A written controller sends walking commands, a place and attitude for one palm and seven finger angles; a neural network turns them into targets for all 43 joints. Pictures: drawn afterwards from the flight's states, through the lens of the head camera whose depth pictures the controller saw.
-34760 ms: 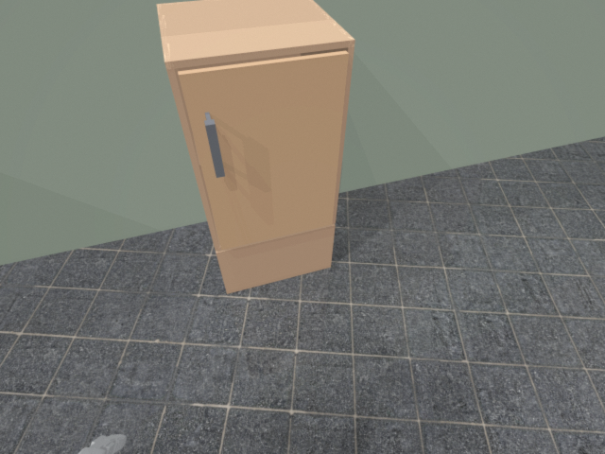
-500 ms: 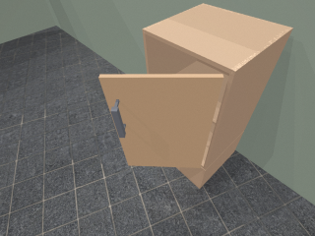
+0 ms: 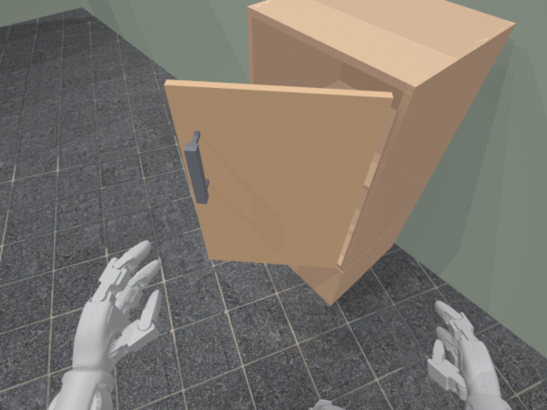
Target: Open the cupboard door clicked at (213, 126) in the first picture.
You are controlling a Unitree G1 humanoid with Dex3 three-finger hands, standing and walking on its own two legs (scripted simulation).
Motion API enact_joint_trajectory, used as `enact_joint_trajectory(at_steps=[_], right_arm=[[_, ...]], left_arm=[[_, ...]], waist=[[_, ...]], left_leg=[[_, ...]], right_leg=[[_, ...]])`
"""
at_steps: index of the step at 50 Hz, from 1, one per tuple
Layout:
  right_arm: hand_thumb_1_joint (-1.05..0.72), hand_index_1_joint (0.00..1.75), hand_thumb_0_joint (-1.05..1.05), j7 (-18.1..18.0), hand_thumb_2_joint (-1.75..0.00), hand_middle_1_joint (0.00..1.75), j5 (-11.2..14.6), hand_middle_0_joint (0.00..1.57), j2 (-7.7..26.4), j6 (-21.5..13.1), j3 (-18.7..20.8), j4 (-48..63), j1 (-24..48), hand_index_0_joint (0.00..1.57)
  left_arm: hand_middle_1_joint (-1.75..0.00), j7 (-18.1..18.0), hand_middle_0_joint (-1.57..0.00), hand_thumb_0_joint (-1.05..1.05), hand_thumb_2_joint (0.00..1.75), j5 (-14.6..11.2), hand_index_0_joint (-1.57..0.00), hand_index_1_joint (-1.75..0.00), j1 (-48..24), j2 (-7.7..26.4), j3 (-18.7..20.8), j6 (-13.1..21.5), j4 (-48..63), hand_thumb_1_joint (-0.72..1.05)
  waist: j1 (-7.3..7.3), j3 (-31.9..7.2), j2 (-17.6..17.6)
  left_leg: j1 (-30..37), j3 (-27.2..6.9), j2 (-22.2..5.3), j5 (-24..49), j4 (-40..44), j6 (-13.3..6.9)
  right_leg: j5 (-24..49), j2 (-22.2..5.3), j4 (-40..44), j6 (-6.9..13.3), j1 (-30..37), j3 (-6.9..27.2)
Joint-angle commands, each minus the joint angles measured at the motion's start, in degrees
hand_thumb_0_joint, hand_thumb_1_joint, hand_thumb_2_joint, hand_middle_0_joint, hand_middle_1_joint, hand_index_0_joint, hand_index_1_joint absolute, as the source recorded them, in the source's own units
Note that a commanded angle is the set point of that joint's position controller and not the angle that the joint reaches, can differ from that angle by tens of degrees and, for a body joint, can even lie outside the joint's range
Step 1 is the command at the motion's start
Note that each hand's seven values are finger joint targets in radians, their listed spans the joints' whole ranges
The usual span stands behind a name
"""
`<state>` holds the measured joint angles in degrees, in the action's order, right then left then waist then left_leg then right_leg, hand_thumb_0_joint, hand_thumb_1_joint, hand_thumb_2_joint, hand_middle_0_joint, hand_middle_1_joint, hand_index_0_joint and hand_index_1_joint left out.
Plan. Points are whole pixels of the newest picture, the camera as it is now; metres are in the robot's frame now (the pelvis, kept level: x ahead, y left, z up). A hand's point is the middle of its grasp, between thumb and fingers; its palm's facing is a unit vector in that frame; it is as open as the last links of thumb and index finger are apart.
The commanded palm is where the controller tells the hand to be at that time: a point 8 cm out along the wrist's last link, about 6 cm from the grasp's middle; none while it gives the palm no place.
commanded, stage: raise the hand with hooked fingers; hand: left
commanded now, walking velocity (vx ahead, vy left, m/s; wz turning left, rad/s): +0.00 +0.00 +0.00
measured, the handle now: (199, 168) +0.56 +0.18 -0.01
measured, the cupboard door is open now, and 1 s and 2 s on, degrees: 44 44 44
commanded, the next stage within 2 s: move the hooked fingers beside the handle in 1.78 s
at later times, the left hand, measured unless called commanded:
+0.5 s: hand (112, 340) +0.22 +0.24 -0.02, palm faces -0.07 -1.00 +0.00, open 11.0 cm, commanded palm +0.19 +0.30 -0.01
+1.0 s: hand (70, 312) +0.25 +0.30 +0.01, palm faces +0.04 -1.00 -0.08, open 13.7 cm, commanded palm +0.22 +0.35 +0.01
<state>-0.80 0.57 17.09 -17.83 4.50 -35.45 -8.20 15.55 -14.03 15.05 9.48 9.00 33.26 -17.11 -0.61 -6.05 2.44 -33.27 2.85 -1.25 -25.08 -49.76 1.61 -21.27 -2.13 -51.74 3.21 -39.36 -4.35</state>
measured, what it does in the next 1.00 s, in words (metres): stands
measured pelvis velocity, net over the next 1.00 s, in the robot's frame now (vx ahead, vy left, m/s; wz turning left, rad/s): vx -0.01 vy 0.05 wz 0.04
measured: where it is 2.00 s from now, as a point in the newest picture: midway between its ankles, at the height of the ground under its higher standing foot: outside the picture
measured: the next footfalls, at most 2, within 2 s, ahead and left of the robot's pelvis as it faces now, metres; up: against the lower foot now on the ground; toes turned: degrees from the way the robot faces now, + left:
none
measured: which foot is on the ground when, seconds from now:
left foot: down 0.00-1.00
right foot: down 0.00-1.00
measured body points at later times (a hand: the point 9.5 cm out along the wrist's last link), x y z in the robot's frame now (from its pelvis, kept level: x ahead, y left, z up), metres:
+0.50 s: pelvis -0.03 +0.05 -0.05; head +0.05 +0.06 +0.40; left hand +0.22 +0.30 -0.01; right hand +0.12 -0.16 -0.14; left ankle +0.00 +0.14 -0.69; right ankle +0.05 -0.08 -0.69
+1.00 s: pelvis -0.01 +0.05 -0.04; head +0.07 +0.07 +0.40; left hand +0.24 +0.36 +0.01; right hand +0.20 -0.18 -0.10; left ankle +0.00 +0.14 -0.69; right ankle +0.05 -0.08 -0.69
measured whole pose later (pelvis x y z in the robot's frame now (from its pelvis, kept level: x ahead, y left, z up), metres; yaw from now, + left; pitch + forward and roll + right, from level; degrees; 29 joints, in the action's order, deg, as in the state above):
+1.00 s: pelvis -0.01 +0.05 -0.04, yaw +2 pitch +15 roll -3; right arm -2.7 1.3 15.0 -12.9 -2.2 -28.8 -12.4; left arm 23.5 -18.1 7.9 20.4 19.0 19.5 -11.3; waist 0.3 -6.7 -0.5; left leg -50.6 -0.8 0.0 -31.8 -66.9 -2.2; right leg -24.8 -2.7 -61.6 -0.1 -52.0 -6.0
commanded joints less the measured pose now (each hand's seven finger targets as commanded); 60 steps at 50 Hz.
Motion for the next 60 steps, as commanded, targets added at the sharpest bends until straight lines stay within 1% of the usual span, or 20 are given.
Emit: enact_joint_trajectory(at_steps=[1,4,6,7,8,9,12,15,17,21,22,24,30,32,33,39,43,47,53,60], right_arm=[[-0.9,0.3,0.0,0.8,-0.9,0.3,0.9,0.2,5.1,-0.7,1.2,13.1,3.4,0.2],[-0.9,0.3,0.0,-0.2,-0.9,0.3,1.3,0.2,4.9,0.4,0.8,17.1,3.0,0.2],[-0.9,0.3,0.0,-1.1,-0.9,0.3,1.0,0.2,4.2,0.3,0.3,16.5,0.1,0.2],[-0.9,0.3,0.0,-1.5,-0.9,0.3,0.6,0.2,4.8,0.5,-0.4,16.2,-0.6,0.2],[-0.9,0.3,0.0,-1.9,-0.9,0.3,0.5,0.2,4.8,0.5,-0.5,15.8,-1.3,0.2],[-0.9,0.3,0.0,-2.2,-0.9,0.3,0.5,0.2,4.5,0.3,-1.0,15.3,-1.8,0.2],[-0.9,0.3,0.0,-2.7,-0.9,0.3,0.3,0.2,5.7,0.1,-2.0,13.5,-2.5,0.2],[-0.9,0.3,0.0,-3.0,-0.9,0.3,1.2,0.2,5.7,0.4,-2.4,12.7,-2.2,0.2],[-0.9,0.3,0.0,-3.2,-0.9,0.3,1.9,0.2,5.9,1.1,-2.5,13.5,-1.2,0.2],[-0.9,0.3,0.0,-2.9,-0.9,0.3,2.0,0.2,4.8,1.8,-2.5,16.2,0.3,0.2],[-0.9,0.3,0.0,-3.0,-0.9,0.3,1.6,0.2,4.5,1.7,-2.6,16.1,0.6,0.2],[-0.9,0.3,0.0,-2.5,-0.9,0.3,1.1,0.2,3.8,1.3,-2.5,15.4,-0.9,0.2],[-0.9,0.3,0.0,-2.0,-0.9,0.3,0.4,0.2,6.0,0.9,-2.4,13.0,-3.6,0.2],[-0.9,0.3,0.0,-2.5,-0.9,0.3,0.7,0.2,6.9,1.0,-2.3,13.0,-4.3,0.2],[-0.9,0.3,0.0,-2.6,-0.9,0.3,1.0,0.2,7.3,0.9,-2.1,13.2,-4.6,0.2],[-0.9,0.3,0.0,-3.0,-0.9,0.3,1.3,0.2,7.5,0.9,-1.8,13.5,-5.7,0.2],[-0.9,0.3,0.0,-2.7,-0.9,0.3,1.1,0.2,6.9,2.0,-2.2,12.9,-5.7,0.2],[-0.9,0.3,0.0,-2.9,-0.9,0.3,1.3,0.2,7.5,2.8,-2.5,13.0,-5.7,0.2],[-0.9,0.3,0.0,-3.4,-0.9,0.3,1.3,0.2,7.9,2.8,-2.7,13.2,-6.5,0.2],[-0.9,0.3,0.0,-3.3,-0.9,0.3,1.1,0.2,7.5,2.6,-3.0,11.4,-6.5,0.2]], left_arm=[[-0.55,8.6,-0.23,0.0,0.73,-2.6,-0.23,-0.55,10.1,8.2,5.6,6.1,5.4,0.5],[-0.6,7.3,-0.23,0.0,0.7,-4.1,-0.23,-0.6,-1.3,10.7,6.1,3.5,15.5,0.43],[-0.63,4.5,-0.24,0.0,0.68,-3.8,-0.24,-0.63,-6.4,10.9,5.9,4.6,23.8,0.39],[-0.64,3.7,-0.24,0.0,0.67,-3.7,-0.24,-0.64,-12.3,12.3,5.1,5.3,29.2,0.36],[-0.66,2.8,-0.24,0.0,0.66,-2.7,-0.24,-0.66,-12.1,12.6,4.9,5.7,32.2,0.34],[-0.68,2.5,-0.24,0.0,0.65,-2.1,-0.24,-0.68,-9.5,10.2,2.2,5.5,32.2,0.32],[-0.72,3.6,-0.25,0.0,0.62,-1.2,-0.25,-0.72,-9.2,11.1,0.6,2.6,29.7,0.25],[-0.76,5.4,-0.25,0.0,0.59,-0.7,-0.25,-0.76,-6.0,11.5,1.5,-4.5,21.0,0.18],[-0.8,6.5,-0.25,0.0,0.57,-1.8,-0.25,-0.8,-1.6,12.5,4.4,-10.4,15.2,0.13],[-0.86,4.6,-0.26,0.0,0.53,-4.3,-0.26,-0.86,-0.3,13.7,9.1,-15.9,22.5,0.04],[-0.87,3.6,-0.26,0.0,0.52,-4.9,-0.26,-0.87,0.3,14.7,10.8,-15.7,22.8,0.01],[-0.9,1.1,-0.27,0.0,0.5,-4.8,-0.27,-0.9,0.1,14.6,11.4,-13.0,26.7,-0.03],[-0.99,0.1,-0.28,0.0,0.44,-1.5,-0.28,-0.99,-5.1,13.0,6.6,-5.1,22.4,-0.17],[-1.02,2.3,-0.28,0.0,0.42,-1.7,-0.28,-1.02,-6.9,14.0,6.3,-5.3,20.2,-0.22],[-1.03,3.6,-0.28,0.0,0.41,-2.2,-0.28,-1.03,-7.9,15.1,7.2,-5.6,21.1,-0.24],[-1.12,6.6,-0.29,0.0,0.35,-4.8,-0.29,-1.12,-7.5,20.4,12.9,-8.3,26.1,-0.38],[-1.18,6.0,-0.3,0.0,0.31,-5.6,-0.3,-1.18,-8.3,19.3,14.2,-9.2,21.2,-0.48],[-1.2,7.8,-0.3,0.0,0.3,-5.2,-0.3,-1.2,-12.2,19.4,13.7,-10.6,14.1,-0.5],[-1.2,13.2,-0.3,0.0,0.3,-6.6,-0.3,-1.2,-18.1,25.1,17.4,-11.5,13.6,-0.5],[-1.2,14.5,-0.3,0.0,0.3,-8.8,-0.3,-1.2,-20.8,28.0,21.8,-9.8,8.3,-0.5]], waist=[[3.94,-9.6,3.0],[2.23,-9.2,-2.7],[0.58,-12.1,-7.2],[-1.19,-12.4,-6.8],[-1.09,-15.3,-7.7],[-1.65,-15.1,-8.6],[-2.99,-13.9,-9.9],[-2.34,-11.6,-5.8],[0.11,-11.7,-3.5],[2.94,-17.8,-2.4],[3.96,-17.4,-1.9],[3.68,-18.0,-3.2],[-0.75,-10.2,-5.4],[-1.47,-9.7,-5.0],[-1.12,-12.6,-6.7],[1.01,-19.0,-10.6],[0.56,-15.2,-9.4],[-0.56,-11.3,-8.6],[-0.34,-19.5,-7.4],[-0.04,-17.8,-8.1]], left_leg=[[-16.9,0.5,4.7,4.7,-6.7,-2.1],[-18.2,-0.1,4.0,-0.5,-9.1,-3.0],[-15.4,-1.2,2.8,-0.1,-9.7,-3.3],[-15.3,-2.4,2.1,-0.3,-10.7,-3.6],[-13.9,-2.9,1.7,0.4,-10.7,-3.7],[-13.2,-3.4,1.5,0.8,-10.4,-3.8],[-13.5,-5.1,1.1,1.5,-10.8,-3.7],[-16.9,-6.3,1.3,-2.4,-8.2,-3.1],[-17.3,-6.7,1.7,-2.5,-5.8,-2.8],[-14.1,-6.8,2.2,0.8,-2.3,-2.3],[-13.7,-7.4,1.9,3.1,-1.9,-1.9],[-12.2,-7.3,1.6,6.3,-2.1,-1.4],[-14.6,-7.9,1.2,-2.2,-3.5,-1.4],[-15.0,-8.3,1.2,-3.4,-3.7,-1.6],[-13.9,-8.0,1.5,-3.0,-3.7,-1.6],[-5.0,-8.9,0.9,14.6,-3.1,0.5],[-6.7,-8.1,1.0,16.5,-3.9,0.5],[-10.6,-7.2,1.4,9.8,-4.1,-0.4],[-8.4,-6.0,1.6,15.3,-5.8,-1.6],[-10.6,-5.3,1.5,15.4,-6.6,-2.0]], right_leg=[[3.7,-2.6,2.9,-2.4,8.4,11.9],[-12.2,-1.9,3.8,-1.8,2.2,13.0],[-11.9,-0.5,1.3,-1.6,-0.3,10.6],[-11.6,0.4,-0.7,-1.5,-2.5,9.7],[-10.2,0.6,-1.7,-1.3,-2.5,8.8],[-8.4,1.0,-2.5,-1.2,-3.3,7.6],[-5.6,2.1,-4.9,-1.0,-6.4,4.6],[-8.8,2.1,-3.8,-1.8,-6.4,2.8],[-9.1,2.4,-3.4,-1.6,-4.1,1.7],[-6.3,1.9,-2.8,-2.1,0.7,0.1],[-4.5,2.3,-3.8,-1.6,1.1,-0.5],[-2.3,2.3,-4.6,-1.4,0.1,-0.9],[-7.6,2.1,-6.0,-1.3,-9.5,-1.0],[-7.8,2.2,-5.6,-1.2,-9.6,-0.5],[-7.6,2.1,-5.3,-1.3,-8.6,-0.1],[1.8,2.7,-5.4,-1.1,-3.5,-1.1],[3.4,3.3,-5.4,-1.1,-4.1,-1.6],[1.0,3.3,-4.5,-1.0,-5.4,-1.2],[7.5,3.2,-3.7,-1.3,0.6,0.6],[8.4,3.1,-3.5,-1.3,1.6,1.4]])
